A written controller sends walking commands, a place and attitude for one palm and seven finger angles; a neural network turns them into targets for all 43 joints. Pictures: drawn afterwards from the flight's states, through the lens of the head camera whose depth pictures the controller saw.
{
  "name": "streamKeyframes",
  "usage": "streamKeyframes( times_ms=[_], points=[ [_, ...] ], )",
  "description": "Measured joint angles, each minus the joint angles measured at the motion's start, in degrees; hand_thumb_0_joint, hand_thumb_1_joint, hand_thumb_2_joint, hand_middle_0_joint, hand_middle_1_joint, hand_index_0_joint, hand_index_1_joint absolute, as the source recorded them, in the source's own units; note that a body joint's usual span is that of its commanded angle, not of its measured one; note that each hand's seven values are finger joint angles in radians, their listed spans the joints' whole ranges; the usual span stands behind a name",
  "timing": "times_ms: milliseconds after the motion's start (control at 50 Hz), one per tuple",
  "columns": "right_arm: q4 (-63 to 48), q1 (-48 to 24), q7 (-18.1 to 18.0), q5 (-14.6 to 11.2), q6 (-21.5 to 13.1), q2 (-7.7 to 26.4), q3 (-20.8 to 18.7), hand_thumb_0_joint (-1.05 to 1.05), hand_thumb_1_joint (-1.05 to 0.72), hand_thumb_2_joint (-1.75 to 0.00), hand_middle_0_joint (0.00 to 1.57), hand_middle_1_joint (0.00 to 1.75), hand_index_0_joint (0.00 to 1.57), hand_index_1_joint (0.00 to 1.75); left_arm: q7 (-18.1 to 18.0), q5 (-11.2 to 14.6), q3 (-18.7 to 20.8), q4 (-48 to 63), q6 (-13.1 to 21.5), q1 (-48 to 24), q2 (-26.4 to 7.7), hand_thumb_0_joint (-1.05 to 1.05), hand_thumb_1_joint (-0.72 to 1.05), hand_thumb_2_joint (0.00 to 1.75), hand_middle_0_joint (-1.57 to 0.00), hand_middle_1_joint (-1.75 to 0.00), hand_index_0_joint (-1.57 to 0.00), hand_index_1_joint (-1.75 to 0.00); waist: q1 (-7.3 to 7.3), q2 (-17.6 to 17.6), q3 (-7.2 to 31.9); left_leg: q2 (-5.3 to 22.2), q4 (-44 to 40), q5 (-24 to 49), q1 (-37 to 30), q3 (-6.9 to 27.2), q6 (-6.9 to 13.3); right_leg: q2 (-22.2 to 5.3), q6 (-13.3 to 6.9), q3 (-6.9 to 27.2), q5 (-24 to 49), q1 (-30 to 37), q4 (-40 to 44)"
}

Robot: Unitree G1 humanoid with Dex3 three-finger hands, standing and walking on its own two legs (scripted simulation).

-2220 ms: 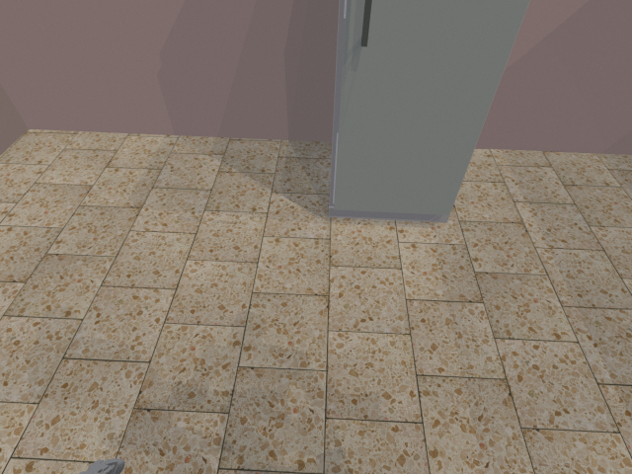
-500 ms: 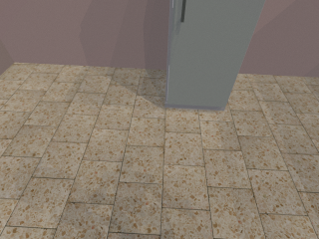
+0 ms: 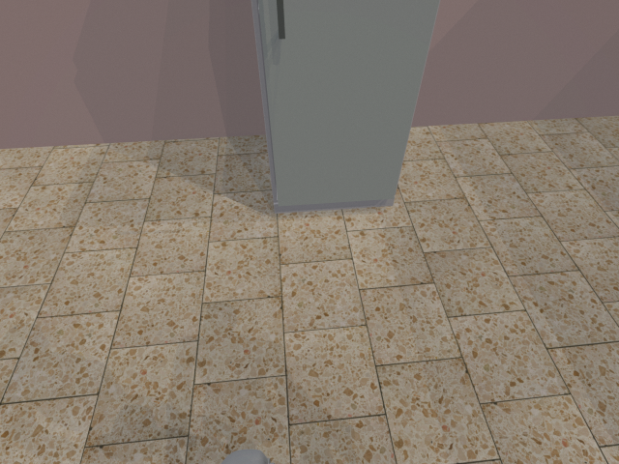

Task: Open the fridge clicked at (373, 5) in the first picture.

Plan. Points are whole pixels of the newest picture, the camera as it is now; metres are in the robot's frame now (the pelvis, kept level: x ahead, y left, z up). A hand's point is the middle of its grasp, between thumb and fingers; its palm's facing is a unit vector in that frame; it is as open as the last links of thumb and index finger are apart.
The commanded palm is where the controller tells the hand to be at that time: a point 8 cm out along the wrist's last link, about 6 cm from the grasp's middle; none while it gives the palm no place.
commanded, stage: walk to a spot facing it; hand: left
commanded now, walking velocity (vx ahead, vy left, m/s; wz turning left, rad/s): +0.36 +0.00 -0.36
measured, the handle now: out of the picture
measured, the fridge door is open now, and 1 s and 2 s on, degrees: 0 0 0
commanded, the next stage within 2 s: turn to face it in 0.90 s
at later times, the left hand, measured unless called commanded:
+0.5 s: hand (171, 373) +0.27 +0.27 -0.17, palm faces -0.18 -0.96 -0.20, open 7.4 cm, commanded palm none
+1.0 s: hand (314, 245) +0.57 +0.05 -0.16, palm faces -0.55 -0.81 -0.19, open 7.4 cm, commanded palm none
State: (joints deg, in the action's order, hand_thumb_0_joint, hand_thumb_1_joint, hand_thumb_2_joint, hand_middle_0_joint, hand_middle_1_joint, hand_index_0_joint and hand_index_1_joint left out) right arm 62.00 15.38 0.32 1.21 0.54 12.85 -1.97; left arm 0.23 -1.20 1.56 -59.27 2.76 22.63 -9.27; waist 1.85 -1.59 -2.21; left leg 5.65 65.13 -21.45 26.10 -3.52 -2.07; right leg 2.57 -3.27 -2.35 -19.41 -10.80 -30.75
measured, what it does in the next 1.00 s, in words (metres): walks ahead, turning right: left foot, then right foot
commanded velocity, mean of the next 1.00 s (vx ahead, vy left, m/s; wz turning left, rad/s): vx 0.29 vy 0.00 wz -0.50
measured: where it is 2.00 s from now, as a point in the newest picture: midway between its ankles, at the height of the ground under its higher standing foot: (349, 402)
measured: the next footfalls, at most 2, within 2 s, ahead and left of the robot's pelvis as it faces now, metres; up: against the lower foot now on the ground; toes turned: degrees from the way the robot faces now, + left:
left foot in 0.30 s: +0.28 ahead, +0.15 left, +0.00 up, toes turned +0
right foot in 0.90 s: +0.41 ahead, -0.14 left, +0.00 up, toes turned -36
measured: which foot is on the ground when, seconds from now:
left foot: up 0.00-0.28, down 0.30-0.90, up 0.92-1.00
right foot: down 0.00-0.30, up 0.32-0.88, down 0.90-1.00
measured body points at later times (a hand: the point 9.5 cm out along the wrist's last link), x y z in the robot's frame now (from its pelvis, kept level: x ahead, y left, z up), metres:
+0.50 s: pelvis +0.19 +0.08 +0.01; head +0.21 +0.10 +0.45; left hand +0.28 +0.32 -0.15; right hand +0.21 -0.17 -0.12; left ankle +0.24 +0.15 -0.73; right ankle +0.15 -0.05 -0.63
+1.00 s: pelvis +0.36 -0.03 -0.01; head +0.39 -0.06 +0.43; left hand +0.60 +0.09 -0.15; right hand +0.19 -0.19 -0.17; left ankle +0.34 +0.15 -0.63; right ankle +0.37 -0.12 -0.73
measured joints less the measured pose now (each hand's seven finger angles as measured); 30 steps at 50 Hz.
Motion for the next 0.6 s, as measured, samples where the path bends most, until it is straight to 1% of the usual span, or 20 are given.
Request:
streamKeyframes(
  times_ms=[80, 160, 220, 260, 280, 300, 340, 360, 380, 400, 440, 480, 540, 600],
  points=[
    [-3.05, -3.43, 0.44, -0.05, -0.66, -1.0, -0.6, 0.01, -0.91, -0.9, 0.2, 0.3, 0.2, 0.29, -0.19, -0.19, -0.38, -1.83, 0.34, 2.49, 1.58, 0.0, 0.91, 0.9, -0.2, -0.3, -0.2, -0.3, -0.52, 0.79, 0.37, 0.85, -3.81, 6.04, 6.33, -0.36, -1.03, 0.09, 0.31, 2.51, 2.04, 4.26, 6.95],
    [-5.46, -6.84, 0.92, -0.25, -1.22, -2.1, -0.75, 0.01, -0.91, -0.9, 0.19, 0.3, 0.2, 0.29, -0.46, -0.35, -0.32, -3.08, 0.53, 3.46, 2.09, 0.01, 0.9, 0.9, -0.2, -0.3, -0.2, -0.3, -0.07, 1.1, 0.08, 1.29, -11.88, 9.44, 8.48, -0.22, -1.13, -0.02, 1.28, 4.63, 1.58, 7.98, 10.31],
    [-6.59, -8.92, 1.21, -0.47, -1.68, -2.88, -0.55, 0.01, -0.91, -0.9, 0.19, 0.3, 0.2, 0.29, -0.69, -0.46, 0.1, -3.4, 0.35, 3.43, 1.54, 0.01, 0.9, 0.9, -0.2, -0.3, -0.2, -0.3, 0.91, 1.62, -0.35, 0.72, -19.98, 9.91, 6.59, -0.67, -0.43, -0.49, 2.36, 5.91, -0.65, 10.43, 10.31],
    [-7.25, -9.8, 1.21, -0.5, -2.29, -3.32, -0.31, 0.01, -0.91, -0.9, 0.19, 0.3, 0.2, 0.29, -0.73, -0.39, 0.57, -3.48, 0.15, 3.42, 0.85, 0.01, 0.9, 0.9, -0.2, -0.3, -0.2, -0.3, 1.36, 2.2, -0.47, -0.29, -25.59, 10.15, 3.45, -1.32, 0.22, -1.08, 3.25, 6.74, -3.29, 11.59, 8.61],
    [-7.67, -10.05, 1.05, -0.42, -2.88, -3.44, -0.08, 0.0, -0.91, -0.9, 0.2, 0.3, 0.2, 0.29, -0.73, -0.27, 0.82, -3.44, 0.08, 3.64, 0.52, 0.01, 0.9, 0.9, -0.2, -0.3, -0.2, -0.3, 1.47, 2.48, -0.45, -0.83, -28.9, 10.54, 0.99, -1.79, 0.65, -1.33, 3.56, 7.4, -5.33, 11.38, 6.04],
    [-8.21, -10.2, 0.82, -0.17, -3.67, -3.31, 0.14, 0.0, -0.91, -0.9, 0.2, 0.3, 0.2, 0.29, -0.66, -0.06, 1.13, -3.36, -0.07, 3.96, 0.41, 0.01, 0.9, 0.9, -0.2, -0.3, -0.2, -0.3, 1.46, 2.09, -0.29, -0.61, -31.07, 11.52, -0.97, -1.77, 1.62, -0.97, 3.37, 7.63, -7.61, 9.63, 0.72],
    [-8.48, -10.61, 0.22, 0.14, -4.76, -4.09, 0.36, 0.0, -0.91, -0.9, 0.2, 0.3, 0.2, 0.29, -0.4, 0.27, 1.82, -3.61, -1.08, 2.05, -0.78, 0.01, 0.9, 0.9, -0.2, -0.3, -0.2, -0.3, 1.13, 3.34, -1.3, -0.63, -26.52, 9.62, -0.95, -3.7, 3.55, -1.29, 2.21, 7.09, -10.19, 2.47, -18.3],
    [-8.43, -10.23, 0.06, 0.13, -4.85, -4.47, 0.57, 0.0, -0.91, -0.9, 0.2, 0.3, 0.2, 0.29, -0.32, 0.23, 2.13, -3.52, -1.51, 0.97, -1.43, 0.01, 0.91, 0.9, -0.2, -0.3, -0.2, -0.3, 1.09, 3.78, -1.42, -0.44, -25.88, 8.03, -1.94, -4.86, 4.1, -1.42, 1.76, 6.28, -9.43, -1.5, -26.97],
    [-8.24, -9.54, -0.13, 0.12, -4.86, -4.82, 0.66, 0.0, -0.91, -0.9, 0.2, 0.3, 0.2, 0.29, -0.13, 0.09, 2.46, -3.27, -1.85, -0.2, -2.08, 0.01, 0.91, 0.9, -0.2, -0.3, -0.2, -0.3, 0.89, 4.07, -1.37, -0.34, -26.45, 7.05, -3.34, -5.88, 4.4, -1.87, 1.51, 4.95, -7.46, -5.23, -33.56],
    [-7.9, -8.57, -0.36, 0.1, -4.89, -5.12, 0.67, 0.0, -0.91, -0.9, 0.2, 0.3, 0.21, 0.29, 0.16, -0.12, 2.77, -2.81, -2.12, -1.49, -2.72, 0.01, 0.91, 0.9, -0.2, -0.3, -0.2, -0.3, 0.63, 4.19, -1.25, -0.32, -27.79, 6.72, -4.92, -6.71, 4.5, -2.56, 1.44, 3.41, -5.24, -8.55, -37.83],
    [-6.73, -6.15, -0.83, 0.12, -4.99, -5.5, 0.64, 0.0, -0.91, -0.9, 0.2, 0.3, 0.21, 0.29, 0.67, -0.53, 3.35, -1.21, -2.57, -4.05, -3.78, 0.01, 0.91, 0.9, -0.2, -0.3, -0.19, -0.3, 0.27, 4.16, -0.84, -0.41, -31.35, 7.26, -8.06, -8.16, 4.38, -4.06, 1.78, 0.97, -1.1, -14.12, -41.18],
    [-5.99, -3.93, -1.85, -0.47, -5.43, -4.89, -0.74, -0.01, -0.93, -0.9, 0.2, 0.3, 0.21, 0.3, 0.94, -0.71, 3.89, 0.79, -2.89, -5.99, -4.33, 0.01, 0.91, 0.9, -0.19, -0.3, -0.19, -0.3, -0.07, 4.15, -0.12, -0.73, -34.88, 7.56, -10.96, -10.06, 4.64, -5.4, 2.39, 0.01, 2.43, -18.73, -41.02],
    [-4.57, -0.7, -1.99, -0.27, -5.42, -3.22, -1.15, -0.02, -0.95, -0.9, 0.2, 0.3, 0.21, 0.3, 1.32, -0.95, 4.48, 3.12, -3.53, -8.81, -4.73, 0.01, 0.91, 0.9, -0.19, -0.3, -0.19, -0.3, -0.89, 3.95, 0.62, -1.31, -38.97, 7.51, -14.72, -12.51, 4.87, -7.11, 3.51, -0.42, 7.11, -23.52, -38.7],
    [-3.15, 2.42, -1.86, -0.27, -5.2, -2.13, -1.22, -0.01, -0.94, -0.9, 0.2, 0.3, 0.2, 0.29, 1.77, -1.06, 4.57, 4.61, -4.2, -11.57, -4.75, 0.01, 0.91, 0.9, -0.19, -0.3, -0.19, -0.3, -1.78, 3.64, 0.57, -1.62, -41.66, 6.77, -18.12, -14.54, 4.69, -8.5, 4.51, -0.51, 10.33, -25.86, -34.37]
  ],
)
